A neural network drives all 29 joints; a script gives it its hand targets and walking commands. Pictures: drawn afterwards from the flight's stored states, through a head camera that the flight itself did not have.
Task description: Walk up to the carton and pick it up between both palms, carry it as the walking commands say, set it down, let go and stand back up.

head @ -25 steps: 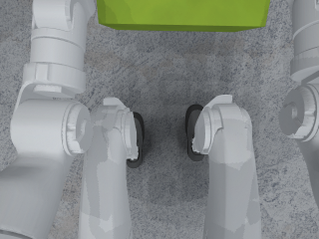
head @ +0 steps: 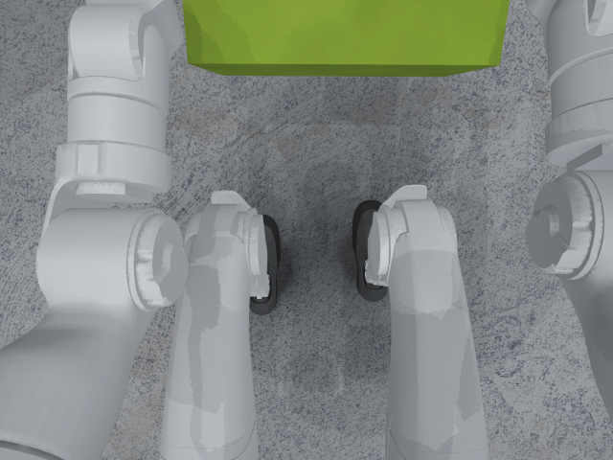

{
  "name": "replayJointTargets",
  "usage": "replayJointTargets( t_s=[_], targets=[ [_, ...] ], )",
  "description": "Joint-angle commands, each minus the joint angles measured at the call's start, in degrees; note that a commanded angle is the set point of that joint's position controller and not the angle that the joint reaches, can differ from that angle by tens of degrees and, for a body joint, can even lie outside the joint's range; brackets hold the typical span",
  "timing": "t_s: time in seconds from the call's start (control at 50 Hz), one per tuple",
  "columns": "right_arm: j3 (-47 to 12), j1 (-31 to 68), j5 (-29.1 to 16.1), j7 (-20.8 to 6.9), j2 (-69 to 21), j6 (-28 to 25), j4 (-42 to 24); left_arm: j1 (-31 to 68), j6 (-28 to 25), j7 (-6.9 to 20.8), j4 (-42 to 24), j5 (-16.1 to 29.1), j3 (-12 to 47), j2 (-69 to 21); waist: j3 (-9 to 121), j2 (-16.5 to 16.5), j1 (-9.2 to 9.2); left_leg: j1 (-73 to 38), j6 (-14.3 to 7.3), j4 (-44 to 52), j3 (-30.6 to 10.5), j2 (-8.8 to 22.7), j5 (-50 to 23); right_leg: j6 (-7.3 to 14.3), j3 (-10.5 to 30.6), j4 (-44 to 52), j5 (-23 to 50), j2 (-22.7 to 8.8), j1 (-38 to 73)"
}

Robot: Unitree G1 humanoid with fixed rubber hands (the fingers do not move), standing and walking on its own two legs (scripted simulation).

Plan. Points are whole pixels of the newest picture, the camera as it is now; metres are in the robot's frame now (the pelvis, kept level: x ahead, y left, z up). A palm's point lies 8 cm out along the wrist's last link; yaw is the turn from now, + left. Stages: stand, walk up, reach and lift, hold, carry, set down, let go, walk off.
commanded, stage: reach and lift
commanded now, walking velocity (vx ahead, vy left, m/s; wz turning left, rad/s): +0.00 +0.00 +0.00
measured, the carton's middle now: out of the picture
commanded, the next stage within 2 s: none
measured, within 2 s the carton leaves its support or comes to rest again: neither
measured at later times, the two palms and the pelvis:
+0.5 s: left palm out of the picture +0.53 +0.16 -0.01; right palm out of the picture +0.54 -0.20 -0.01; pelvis +0.00 +0.00 +0.05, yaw +0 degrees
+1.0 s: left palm out of the picture +0.50 +0.16 +0.06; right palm out of the picture +0.52 -0.20 +0.06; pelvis +0.00 +0.00 +0.11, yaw -1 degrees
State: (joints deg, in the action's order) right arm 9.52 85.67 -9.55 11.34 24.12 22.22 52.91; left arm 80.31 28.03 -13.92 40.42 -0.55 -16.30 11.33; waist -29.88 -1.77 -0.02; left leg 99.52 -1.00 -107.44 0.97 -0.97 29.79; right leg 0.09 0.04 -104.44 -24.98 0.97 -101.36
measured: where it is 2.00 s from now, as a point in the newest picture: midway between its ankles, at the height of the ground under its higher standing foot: (316, 275)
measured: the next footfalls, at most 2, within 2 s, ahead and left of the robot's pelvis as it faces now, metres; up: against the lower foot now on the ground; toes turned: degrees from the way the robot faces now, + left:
none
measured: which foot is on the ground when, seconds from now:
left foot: down 0.00-1.00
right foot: down 0.00-1.00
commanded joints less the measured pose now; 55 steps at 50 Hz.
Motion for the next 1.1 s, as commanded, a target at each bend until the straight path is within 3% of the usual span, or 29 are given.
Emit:
replayJointTargets(
  t_s=[0.0, 0.06, 0.1, 0.22, 0.24, 0.28, 0.3, 0.38, 0.4, 0.42, 0.44, 0.48, 0.5, 0.52, 0.54, 0.58, 0.62, 0.7, 0.72, 0.76, 0.8, 0.88, 0.9, 0.92, 0.96, 0.98, 1.04, 1.06, 1.08],
  targets=[
    [-21.18, 36.29, -7.63, -26.74, -69.83, 1.16, -25.64, 43.32, -4.74, 26.19, -20.89, 11.81, 26.4, -55.42, 153.2, 4.18, 0.76, -41.86, 0.78, 16.64, 0.62, -7.31, -20.43, -1.33, -2.94, 9.87, 18.22, 7.4, 50.48],
    [-23.4, 35.73, -9.04, -25.67, -68.69, 1.99, -30.72, 46.29, -4.03, 25.45, -28.6, 14.57, 30.52, -54.37, 163.48, 2.12, -1.14, -47.83, 1.38, 15.99, 0.67, -7.24, -24.15, -0.97, -1.97, 10.52, 22.38, 7.87, 56.84],
    [-24.23, 35.47, -8.75, -25.04, -68.5, 2.68, -32.94, 46.13, -3.48, 25.45, -29.24, 15.7, 30.74, -53.25, 163.49, 3.9, -0.35, -46.77, 1.07, 17.15, 0.42, -7.58, -24.36, -0.96, -1.13, 10.9, 23.31, 7.79, 59.85],
    [-22.78, 35.27, -7.31, -25.19, -69.34, 2.45, -27.13, 38.96, -3.05, 26.46, -16.9, 13.03, 27.59, -57.42, 143.41, 4.67, 0.73, -37.6, 0.38, 21.67, 1.02, -6.92, -11.2, -1.03, -0.04, 16.33, 9.16, 7.0, 56.02],
    [-21.03, 34.17, -6.46, -25.41, -70.84, 2.45, -23.48, 38.4, -3.05, 26.77, -15.11, 11.77, 26.54, -56.49, 138.82, 4.45, 1.97, -35.65, 0.33, 22.59, 0.39, -6.58, -9.45, -0.93, -0.07, 16.51, 7.57, 6.86, 53.59],
    [-19.36, 32.72, -4.81, -26.15, -71.0, 2.63, -18.73, 35.83, -2.88, 27.79, -8.57, 10.03, 23.69, -57.88, 131.62, 6.3, 1.29, -32.42, 0.18, 24.15, 0.54, -6.51, -4.92, -0.82, 0.25, 18.95, 2.45, 6.69, 52.04],
    [-17.39, 30.37, -3.82, -26.85, -70.57, 2.53, -15.16, 32.82, -2.5, 28.09, -4.57, 8.07, 22.25, -59.35, 126.62, 4.09, 1.54, -31.66, 0.32, 24.89, 0.18, -5.93, -3.59, -0.6, -0.21, 19.04, 0.79, 6.49, 47.78],
    [-19.62, 30.63, -6.07, -27.87, -72.98, 2.35, -24.47, 38.15, -3.95, 27.95, -20.17, 10.07, 26.07, -57.29, 148.51, 4.4, 2.21, -45.42, 0.63, 25.26, -0.61, -6.66, -15.25, -1.0, -1.15, 18.61, 12.99, 7.52, 57.27],
    [-19.76, 28.83, -6.31, -27.74, -72.92, 2.47, -22.27, 41.59, -4.09, 27.57, -23.22, 11.58, 28.04, -57.4, 150.16, 3.1, 0.82, -46.6, 1.44, 25.04, -0.5, -6.55, -16.28, -0.92, -1.32, 18.78, 13.97, 7.41, 57.36],
    [-21.48, 31.22, -7.54, -27.59, -72.07, 2.33, -27.4, 42.47, -4.06, 27.21, -26.9, 13.41, 29.7, -57.1, 155.74, 3.47, 0.62, -51.51, 1.3, 25.19, -0.92, -6.66, -18.42, -1.04, -1.72, 18.59, 15.7, 7.88, 58.72],
    [-20.18, 30.23, -6.29, -27.38, -71.07, 2.53, -26.02, 44.24, -4.02, 26.99, -27.35, 14.15, 31.44, -57.61, 153.87, 2.19, -2.15, -51.8, 1.48, 25.89, -2.03, -6.33, -15.76, -0.37, -1.7, 19.12, 13.86, 7.54, 57.29],
    [-19.54, 29.82, -5.6, -27.87, -71.21, 2.6, -21.04, 39.8, -2.96, 27.54, -18.53, 12.37, 28.97, -58.06, 143.01, 2.99, -1.15, -45.99, 1.34, 27.52, -1.18, -5.9, -11.19, -0.01, -0.94, 21.81, 9.09, 7.03, 54.07],
    [-20.89, 28.18, -6.56, -27.8, -71.94, 2.66, -23.09, 40.71, -3.07, 27.39, -21.71, 12.38, 30.48, -57.94, 147.52, 1.7, 0.01, -49.24, 1.54, 27.9, -0.85, -6.1, -13.65, 0.08, -0.42, 21.71, 11.9, 7.25, 58.05],
    [-22.06, 31.37, -7.16, -27.64, -71.53, 2.23, -28.97, 39.58, -3.02, 27.2, -23.61, 12.8, 30.79, -58.48, 151.98, 3.48, 0.21, -52.66, 1.23, 28.37, -1.67, -6.5, -16.49, -0.36, -1.41, 21.35, 14.32, 7.48, 60.32],
    [-23.18, 31.63, -8.31, -27.38, -71.39, 2.02, -30.57, 37.55, -2.81, 27.19, -22.56, 12.8, 31.7, -59.39, 153.72, 1.3, 1.45, -53.36, 1.44, 28.26, -0.95, -6.59, -18.25, -0.28, -0.39, 21.63, 15.92, 7.37, 62.46],
    [-24.76, 32.93, -8.7, -27.19, -71.34, 2.03, -32.04, 36.6, -2.78, 26.72, -23.97, 14.02, 32.5, -59.43, 156.27, 2.66, 1.23, -56.62, 1.48, 28.2, -1.65, -6.89, -20.06, -0.4, -0.84, 21.23, 17.44, 7.46, 62.76],
    [-23.7, 30.24, -7.78, -26.92, -71.34, 2.02, -31.4, 37.95, -2.85, 26.7, -25.1, 14.19, 33.06, -59.34, 154.67, 2.8, -0.81, -55.85, 1.72, 29.14, -1.69, -6.71, -19.59, -0.39, -0.57, 23.22, 17.42, 7.43, 63.74],
    [-24.34, 28.96, -7.62, -27.09, -72.5, 2.39, -31.0, 33.13, -2.48, 27.37, -22.8, 13.03, 31.93, -60.19, 150.56, 2.67, 1.38, -55.16, 1.26, 31.44, -1.41, -6.61, -17.46, -0.58, 0.59, 25.56, 14.72, 7.28, 65.56],
    [-22.93, 27.21, -6.4, -27.22, -72.33, 2.2, -26.33, 32.09, -2.72, 27.39, -19.47, 12.33, 31.15, -61.1, 142.59, 2.33, 0.14, -52.32, 1.09, 32.3, -2.0, -6.28, -14.95, -0.24, 0.56, 25.96, 12.32, 6.81, 61.7],
    [-23.22, 25.44, -6.02, -27.53, -74.32, 2.0, -27.08, 29.06, -2.87, 27.82, -18.87, 11.49, 30.6, -61.98, 142.55, 4.91, 0.48, -52.84, 1.16, 33.16, -1.77, -6.28, -16.11, -0.6, 0.36, 27.57, 13.18, 6.99, 63.64],
    [-20.07, 22.15, -3.85, -28.11, -74.79, 2.09, -19.79, 28.6, -3.06, 28.4, -13.54, 9.6, 28.52, -63.33, 132.85, 2.67, 0.32, -50.53, 1.19, 35.56, -1.88, -6.0, -11.36, -0.05, 0.67, 29.54, 9.16, 6.58, 60.61],
    [-23.07, 24.36, -5.92, -28.35, -75.6, 1.56, -27.83, 28.44, -3.59, 28.73, -19.88, 10.62, 29.53, -62.62, 144.87, 3.66, 2.05, -56.77, 1.0, 35.89, -1.77, -6.19, -18.19, -0.57, 1.03, 30.3, 14.95, 6.99, 69.22],
    [-21.51, 19.92, -4.68, -28.55, -75.55, 1.83, -26.31, 30.45, -3.87, 28.49, -23.33, 11.81, 32.22, -62.51, 147.3, 3.14, -0.37, -58.09, 1.28, 36.77, -2.71, -6.18, -18.73, -0.26, 0.77, 30.86, 16.74, 7.17, 69.69],
    [-21.89, 21.97, -5.07, -28.57, -76.09, 1.46, -25.63, 29.33, -3.86, 28.66, -20.57, 11.0, 30.87, -61.99, 143.13, 3.49, 1.23, -57.37, 1.15, 37.14, -2.88, -5.89, -17.8, -0.5, 1.02, 31.01, 14.68, 6.82, 67.03],
    [-22.04, 22.55, -4.99, -29.07, -76.12, 1.8, -27.96, 32.13, -3.98, 28.81, -26.27, 10.97, 31.61, -60.74, 147.36, 2.28, 1.46, -60.42, 0.94, 38.03, -2.54, -5.99, -17.36, -0.3, 1.55, 32.54, 14.37, 6.72, 70.42],
    [-22.04, 22.11, -4.42, -28.92, -75.88, 1.81, -28.57, 32.17, -3.98, 28.51, -25.82, 11.84, 32.29, -61.77, 148.27, 3.91, -0.12, -60.8, 1.08, 37.88, -3.12, -5.94, -16.71, -0.03, 1.75, 32.8, 13.88, 7.0, 70.85],
    [-22.45, 24.21, -4.61, -28.61, -75.38, 1.58, -29.11, 32.31, -3.37, 28.82, -23.47, 11.87, 31.85, -61.78, 144.46, 3.39, -0.3, -60.05, 1.15, 39.95, -2.67, -5.92, -13.77, -0.39, 1.59, 34.77, 11.84, 6.66, 72.65],
    [-23.11, 24.26, -4.76, -28.47, -75.22, 1.41, -31.36, 29.36, -3.26, 29.04, -21.73, 11.08, 31.32, -62.55, 144.77, 2.59, 0.92, -60.17, 0.75, 40.1, -2.61, -6.02, -14.52, -0.25, 2.55, 34.96, 11.93, 6.6, 74.18],
    [-23.81, 25.45, -4.61, -28.29, -75.88, 2.07, -31.31, 31.6, -3.29, 29.05, -23.43, 12.47, 31.91, -62.55, 145.96, 4.71, 0.67, -61.18, 0.61, 41.2, -3.05, -6.23, -14.34, -0.28, 2.68, 35.9, 11.56, 6.71, 75.85]
  ],
)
